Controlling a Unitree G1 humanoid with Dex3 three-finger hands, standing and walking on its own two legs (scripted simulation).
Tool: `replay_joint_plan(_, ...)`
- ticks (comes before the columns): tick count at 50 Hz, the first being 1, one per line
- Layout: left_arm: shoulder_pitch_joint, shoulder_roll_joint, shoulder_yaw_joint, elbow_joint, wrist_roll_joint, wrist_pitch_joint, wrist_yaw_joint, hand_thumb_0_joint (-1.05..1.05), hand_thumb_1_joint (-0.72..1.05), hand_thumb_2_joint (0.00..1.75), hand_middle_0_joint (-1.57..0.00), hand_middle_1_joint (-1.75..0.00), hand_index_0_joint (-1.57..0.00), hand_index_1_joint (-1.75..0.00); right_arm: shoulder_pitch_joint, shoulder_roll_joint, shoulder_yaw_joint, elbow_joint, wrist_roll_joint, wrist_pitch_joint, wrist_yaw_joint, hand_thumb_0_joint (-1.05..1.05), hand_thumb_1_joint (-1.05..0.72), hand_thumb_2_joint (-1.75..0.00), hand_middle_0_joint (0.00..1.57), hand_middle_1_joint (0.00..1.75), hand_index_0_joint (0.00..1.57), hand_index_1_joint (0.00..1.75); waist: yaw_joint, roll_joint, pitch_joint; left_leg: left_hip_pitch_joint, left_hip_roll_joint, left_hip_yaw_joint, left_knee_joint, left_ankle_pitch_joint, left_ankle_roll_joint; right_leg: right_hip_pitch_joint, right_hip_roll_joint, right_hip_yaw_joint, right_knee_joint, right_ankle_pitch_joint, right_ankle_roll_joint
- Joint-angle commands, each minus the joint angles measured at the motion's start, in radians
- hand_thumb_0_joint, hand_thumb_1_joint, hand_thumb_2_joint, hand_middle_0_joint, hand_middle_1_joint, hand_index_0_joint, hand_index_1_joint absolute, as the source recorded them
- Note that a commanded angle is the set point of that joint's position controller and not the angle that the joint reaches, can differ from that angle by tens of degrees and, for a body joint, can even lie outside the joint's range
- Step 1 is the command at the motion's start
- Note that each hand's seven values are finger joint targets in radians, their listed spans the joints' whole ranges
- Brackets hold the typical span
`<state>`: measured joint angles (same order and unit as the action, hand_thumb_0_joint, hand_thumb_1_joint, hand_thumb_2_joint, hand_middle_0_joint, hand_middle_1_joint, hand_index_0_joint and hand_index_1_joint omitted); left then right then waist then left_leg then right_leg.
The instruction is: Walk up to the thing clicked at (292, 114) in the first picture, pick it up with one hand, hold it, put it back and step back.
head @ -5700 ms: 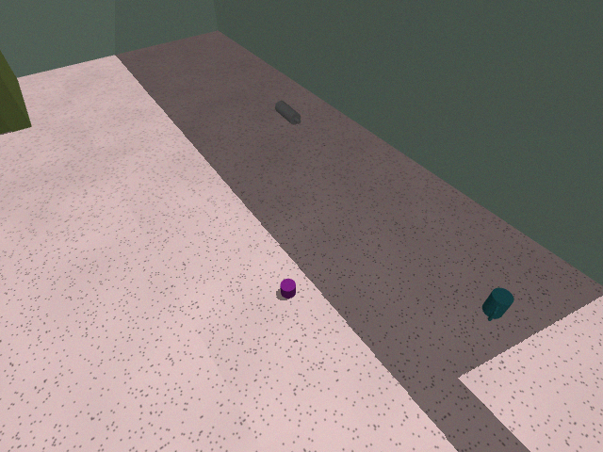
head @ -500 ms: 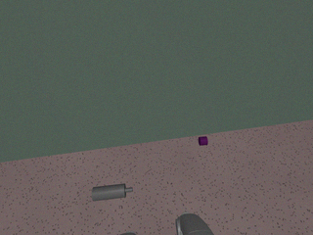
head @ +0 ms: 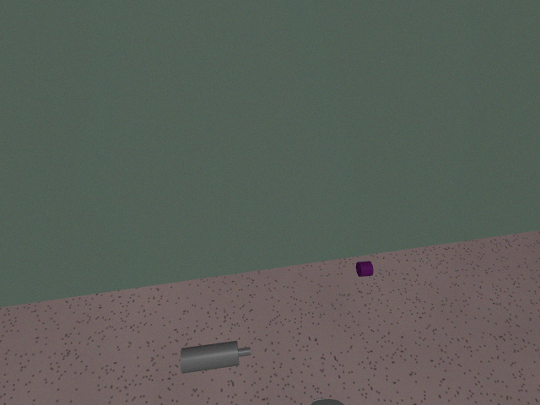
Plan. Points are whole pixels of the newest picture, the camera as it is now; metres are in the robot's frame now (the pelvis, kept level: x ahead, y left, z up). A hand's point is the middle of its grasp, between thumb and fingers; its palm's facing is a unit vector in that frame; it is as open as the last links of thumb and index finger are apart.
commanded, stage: walk up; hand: left
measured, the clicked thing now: (216, 355) +0.43 +0.16 -0.71
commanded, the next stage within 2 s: stand in 1.98 s
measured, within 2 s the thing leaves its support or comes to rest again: neither
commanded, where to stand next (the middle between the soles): +0.07 -0.08 m, yaw -1 degrees
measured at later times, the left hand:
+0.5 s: hand out of the picture +0.15 +0.20 -0.15, palm faces -0.05 -0.94 -0.33, open 7.4 cm
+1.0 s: hand out of the picture +0.14 +0.18 -0.12, palm faces -0.01 -0.95 -0.33, open 7.4 cm
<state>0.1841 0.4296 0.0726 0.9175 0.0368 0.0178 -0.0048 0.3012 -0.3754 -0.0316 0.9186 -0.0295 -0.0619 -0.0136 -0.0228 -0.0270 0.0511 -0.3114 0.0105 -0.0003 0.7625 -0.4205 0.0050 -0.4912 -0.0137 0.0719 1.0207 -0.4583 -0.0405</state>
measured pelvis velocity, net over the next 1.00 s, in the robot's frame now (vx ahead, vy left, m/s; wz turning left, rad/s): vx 0.04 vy -0.06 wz -0.01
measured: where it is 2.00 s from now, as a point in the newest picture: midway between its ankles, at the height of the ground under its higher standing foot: outside the picture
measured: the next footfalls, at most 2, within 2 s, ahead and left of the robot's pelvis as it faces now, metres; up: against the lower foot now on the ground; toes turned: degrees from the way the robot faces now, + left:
right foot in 0.26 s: +0.10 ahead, -0.18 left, +0.00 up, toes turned -2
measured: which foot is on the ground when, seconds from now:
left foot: down 0.00-1.00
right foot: up 0.00-0.24, down 0.26-1.00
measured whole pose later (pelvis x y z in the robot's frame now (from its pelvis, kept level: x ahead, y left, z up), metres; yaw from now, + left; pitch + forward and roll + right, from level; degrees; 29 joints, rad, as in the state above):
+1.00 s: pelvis +0.04 -0.06 +0.03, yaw -1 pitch -2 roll +0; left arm 0.04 0.33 0.01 1.14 0.00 0.00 -0.02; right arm 0.06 -0.37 0.01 1.13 0.00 -0.03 0.00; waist 0.00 0.01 0.06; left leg -0.16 0.05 0.02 0.39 -0.20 -0.04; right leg -0.19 -0.01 -0.02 0.43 -0.19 -0.01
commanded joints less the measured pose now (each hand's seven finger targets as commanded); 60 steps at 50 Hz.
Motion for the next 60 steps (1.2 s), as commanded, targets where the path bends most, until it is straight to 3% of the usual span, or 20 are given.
replay_joint_plan(1,-0.006,0.163,0.058,-0.068,-0.01,-0.007,-0.013,0.0,0.9,0.9,-0.2,-0.3,-0.2,-0.3,0.045,-0.341,-0.1,-0.035,0.003,-0.05,-0.043,0.0,-0.9,-0.9,0.2,0.3,0.2,0.3,0.006,0.17,0.045,0.133,0.264,-0.401,-0.348,0.239,0.158,-0.171,-0.042,0.059,0.003,0.047,0.017)
replay_joint_plan(7,-0.095,0.142,0.042,-0.092,-0.02,-0.011,-0.025,0.0,0.9,0.9,-0.2,-0.3,-0.2,-0.3,0.047,-0.307,-0.082,-0.052,0.002,-0.045,-0.045,0.0,-0.9,-0.9,0.2,0.3,0.2,0.3,-0.015,0.234,-0.01,0.158,0.217,-0.199,-0.239,0.7,0.158,-0.031,-0.039,-0.057,-0.163,0.056,0.013)
replay_joint_plan(10,-0.086,0.13,0.034,-0.074,-0.024,-0.014,-0.021,0.0,0.9,0.9,-0.2,-0.3,-0.2,-0.3,0.028,-0.314,-0.077,-0.06,0.01,-0.027,-0.043,0.0,-0.9,-0.9,0.2,0.3,0.2,0.3,-0.004,0.252,-0.051,0.121,0.191,-0.147,-0.179,0.705,0.14,0.093,-0.009,-0.115,-0.291,0.092,0.0)
replay_joint_plan(12,-0.022,0.128,0.036,-0.033,-0.025,-0.021,-0.016,0.0,0.9,0.9,-0.2,-0.3,-0.2,-0.3,-0.003,-0.301,-0.066,-0.07,0.023,-0.013,-0.039,0.0,-0.9,-0.9,0.2,0.3,0.2,0.3,0.039,0.206,-0.088,0.054,0.149,-0.083,-0.078,0.645,0.108,0.267,0.019,-0.143,-0.467,0.229,-0.014)
replay_joint_plan(13,0.016,0.175,0.048,-0.018,-0.018,-0.027,-0.009,0.0,0.9,0.9,-0.2,-0.3,-0.2,-0.3,-0.004,-0.269,-0.053,-0.077,0.03,-0.011,-0.04,0.0,-0.9,-0.9,0.2,0.3,0.2,0.3,0.061,0.134,-0.119,-0.013,0.123,-0.063,0.004,0.607,0.075,0.381,-0.006,-0.094,-0.489,0.313,-0.03)
replay_joint_plan(14,0.07,0.246,0.069,-0.012,-0.01,-0.035,-0.001,0.0,0.9,0.9,-0.2,-0.3,-0.2,-0.3,0.016,-0.231,-0.04,-0.086,0.04,-0.013,-0.041,0.0,-0.9,-0.9,0.2,0.3,0.2,0.3,0.085,-0.025,-0.179,-0.143,0.067,-0.04,0.173,0.435,0.033,0.515,-0.141,0.127,-0.51,0.449,-0.084)
replay_joint_plan(15,0.057,0.278,0.073,-0.026,-0.019,-0.037,0.002,0.0,0.9,0.9,-0.2,-0.3,-0.2,-0.3,0.015,-0.197,-0.026,-0.089,0.046,-0.012,-0.047,0.0,-0.9,-0.9,0.2,0.3,0.2,0.3,0.088,-0.147,-0.208,-0.257,-0.031,0.02,0.278,-0.024,0.014,0.551,-0.313,0.347,-0.552,0.493,-0.203)
replay_joint_plan(16,-0.004,0.287,0.068,-0.04,-0.02,-0.035,0.0,0.0,0.9,0.9,-0.2,-0.3,-0.2,-0.3,0.002,-0.234,-0.04,-0.066,0.037,-0.003,-0.061,0.0,-0.9,-0.9,0.2,0.3,0.2,0.3,0.075,-0.168,-0.171,-0.206,0.002,-0.025,0.268,-0.256,0.014,0.434,-0.379,0.399,-0.557,0.486,-0.278)
replay_joint_plan(18,-0.068,0.224,0.05,-0.052,-0.019,-0.02,-0.003,0.0,0.9,0.9,-0.2,-0.3,-0.2,-0.3,0.009,-0.256,-0.046,-0.03,0.039,-0.011,-0.05,0.0,-0.9,-0.9,0.2,0.3,0.2,0.3,0.033,-0.133,-0.095,-0.141,0.02,-0.019,0.155,-0.252,0.02,0.327,-0.27,0.202,-0.541,0.452,-0.213)
replay_joint_plan(22,-0.15,0.181,0.019,-0.053,-0.031,-0.014,0.002,0.0,0.9,0.9,-0.2,-0.3,-0.2,-0.3,0.098,-0.217,-0.038,0.049,0.032,-0.017,-0.038,0.0,-0.9,-0.9,0.2,0.3,0.2,0.3,-0.032,-0.108,-0.085,0.103,-0.006,0.053,-0.208,0.235,0.011,0.153,-0.156,0.045,-0.375,0.493,-0.103)
replay_joint_plan(23,-0.159,0.16,0.013,-0.055,-0.04,-0.01,0.0,0.0,0.9,0.9,-0.2,-0.3,-0.2,-0.3,0.094,-0.231,-0.044,0.056,0.022,-0.017,-0.041,0.0,-0.9,-0.9,0.2,0.3,0.2,0.3,-0.033,-0.079,-0.094,0.148,0.025,0.003,-0.238,0.316,0.021,0.121,-0.133,0.028,-0.325,0.468,-0.071)
replay_joint_plan(24,-0.157,0.125,0.0,-0.056,-0.05,-0.008,-0.001,0.0,0.9,0.9,-0.2,-0.3,-0.2,-0.3,0.047,-0.269,-0.051,0.039,0.007,-0.02,-0.043,0.0,-0.9,-0.9,0.2,0.3,0.2,0.3,-0.024,0.017,-0.093,0.156,0.148,-0.194,-0.303,0.363,0.068,0.063,-0.085,0.006,-0.247,0.392,-0.021)
replay_joint_plan(25,-0.12,0.094,-0.006,-0.038,-0.057,0.0,0.0,0.0,0.9,0.9,-0.2,-0.3,-0.2,-0.3,-0.049,-0.303,-0.05,0.007,0.003,-0.025,-0.042,0.0,-0.9,-0.9,0.2,0.3,0.2,0.3,0.025,0.058,-0.065,0.085,0.272,-0.383,-0.379,0.293,0.132,0.071,-0.03,-0.012,-0.244,0.219,0.011)
replay_joint_plan(26,-0.114,0.148,0.011,-0.007,-0.054,0.004,0.006,0.0,0.9,0.9,-0.2,-0.3,-0.2,-0.3,-0.13,-0.346,-0.053,0.0,0.018,-0.021,-0.035,0.0,-0.9,-0.9,0.2,0.3,0.2,0.3,0.035,0.106,-0.03,-0.06,0.328,-0.386,-0.365,0.258,0.215,0.192,-0.037,-0.035,-0.234,0.007,0.005)
replay_joint_plan(28,-0.08,0.133,0.008,0.033,-0.044,-0.015,0.003,0.0,0.9,0.9,-0.2,-0.3,-0.2,-0.3,-0.205,-0.278,-0.033,0.012,0.017,-0.013,-0.026,0.0,-0.9,-0.9,0.2,0.3,0.2,0.3,0.079,0.087,-0.028,-0.098,0.215,-0.205,-0.291,0.271,0.117,0.311,-0.066,-0.005,-0.432,0.176,-0.014)
replay_joint_plan(30,-0.11,0.162,0.009,0.045,-0.043,-0.033,0.0,0.0,0.9,0.9,-0.2,-0.3,-0.2,-0.3,-0.178,-0.224,-0.017,0.022,0.03,-0.006,-0.022,0.0,-0.9,-0.9,0.2,0.3,0.2,0.3,0.033,0.034,-0.058,-0.011,0.08,-0.058,-0.206,0.302,0.032,0.272,-0.129,0.093,-0.506,0.42,-0.046)
replay_joint_plan(31,-0.148,0.169,0.005,0.045,-0.045,-0.036,-0.001,0.0,0.9,0.9,-0.2,-0.3,-0.2,-0.3,-0.161,-0.213,-0.016,0.043,0.031,-0.003,-0.02,0.0,-0.9,-0.9,0.2,0.3,0.2,0.3,0.009,0.026,-0.05,0.044,0.059,-0.042,-0.217,0.239,0.018,0.213,-0.158,0.119,-0.534,0.396,-0.058)
replay_joint_plan(41,-0.211,0.133,-0.019,0.117,-0.039,-0.04,0.001,0.0,0.9,0.9,-0.2,-0.3,-0.2,-0.3,-0.236,-0.194,-0.003,0.128,0.03,0.012,-0.004,0.0,-0.9,-0.9,0.2,0.3,0.2,0.3,0.011,-0.057,-0.125,0.179,0.098,-0.044,-0.352,0.312,0.015,0.297,-0.137,0.053,-0.645,0.392,0.0)
replay_joint_plan(50,-0.219,0.132,-0.008,0.161,-0.035,-0.034,-0.005,0.0,0.9,0.9,-0.2,-0.3,-0.2,-0.3,-0.272,-0.188,0.0,0.169,0.022,0.016,0.002,0.0,-0.9,-0.9,0.2,0.3,0.2,0.3,0.02,-0.019,-0.069,0.177,0.105,-0.042,-0.44,0.249,0.001,0.304,-0.127,0.056,-0.753,0.227,0.013)
replay_joint_plan(60,-0.201,0.118,-0.005,0.17,-0.036,-0.032,-0.006,0.0,0.9,0.9,-0.2,-0.3,-0.2,-0.3,-0.268,-0.191,0.002,0.173,0.02,0.005,0.0,0.0,-0.9,-0.9,0.2,0.3,0.2,0.3,0.027,0.024,-0.111,0.172,0.128,-0.054,-0.478,0.319,0.0,0.387,-0.115,0.027,-0.728,0.374,0.02)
